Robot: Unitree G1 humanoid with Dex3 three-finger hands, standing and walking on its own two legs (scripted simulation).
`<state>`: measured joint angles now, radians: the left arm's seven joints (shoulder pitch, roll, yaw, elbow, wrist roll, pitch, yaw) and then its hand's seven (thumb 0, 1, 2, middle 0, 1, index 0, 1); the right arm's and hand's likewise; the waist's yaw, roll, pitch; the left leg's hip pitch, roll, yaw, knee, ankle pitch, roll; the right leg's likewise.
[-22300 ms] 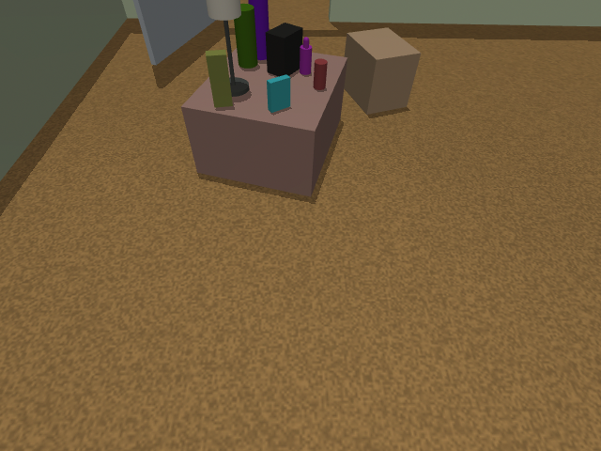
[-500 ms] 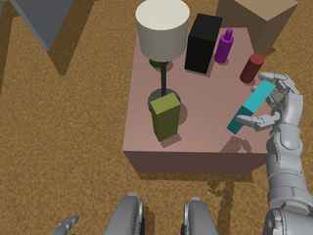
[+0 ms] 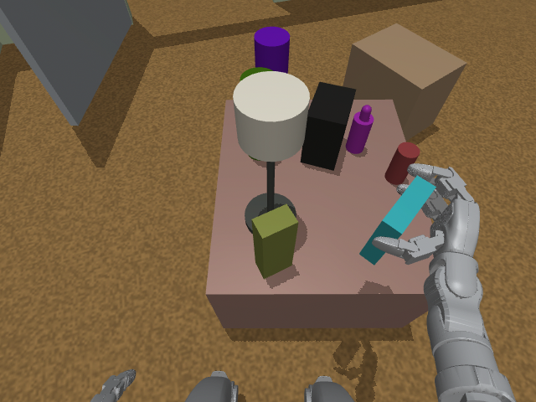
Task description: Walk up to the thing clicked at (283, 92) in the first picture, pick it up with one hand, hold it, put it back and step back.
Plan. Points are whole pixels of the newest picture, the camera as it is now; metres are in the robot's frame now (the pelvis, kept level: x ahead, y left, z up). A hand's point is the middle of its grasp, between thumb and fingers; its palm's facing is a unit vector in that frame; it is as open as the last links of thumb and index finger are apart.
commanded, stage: hold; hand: right
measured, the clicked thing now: (394, 223) +0.39 -0.18 +0.01
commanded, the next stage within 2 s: crouch in 1.42 s
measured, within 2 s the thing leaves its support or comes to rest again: neither
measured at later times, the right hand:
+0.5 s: hand (412, 209) +0.37 -0.18 +0.08, palm faces +0.23 +0.97 +0.01, open 12.7 cm
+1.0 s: hand (420, 218) +0.35 -0.18 +0.10, palm faces +0.23 +0.97 +0.01, open 12.7 cm
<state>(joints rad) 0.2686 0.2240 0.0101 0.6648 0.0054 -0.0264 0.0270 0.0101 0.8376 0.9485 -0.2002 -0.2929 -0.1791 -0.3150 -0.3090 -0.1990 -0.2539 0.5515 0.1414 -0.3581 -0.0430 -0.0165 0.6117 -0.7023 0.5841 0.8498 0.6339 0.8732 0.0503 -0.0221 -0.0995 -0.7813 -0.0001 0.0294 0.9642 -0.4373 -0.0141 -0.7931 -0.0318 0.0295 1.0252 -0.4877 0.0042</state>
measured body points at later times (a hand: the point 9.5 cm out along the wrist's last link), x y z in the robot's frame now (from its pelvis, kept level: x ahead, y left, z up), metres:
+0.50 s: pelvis +0.02 +0.00 +0.02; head +0.07 +0.00 +0.47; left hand +0.13 +0.25 -0.09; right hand +0.35 -0.23 +0.08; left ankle +0.02 +0.13 -0.68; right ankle +0.00 -0.12 -0.68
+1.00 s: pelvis +0.01 +0.00 +0.03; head +0.05 -0.01 +0.48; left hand +0.14 +0.23 -0.08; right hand +0.33 -0.23 +0.10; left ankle +0.02 +0.13 -0.68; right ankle +0.00 -0.12 -0.68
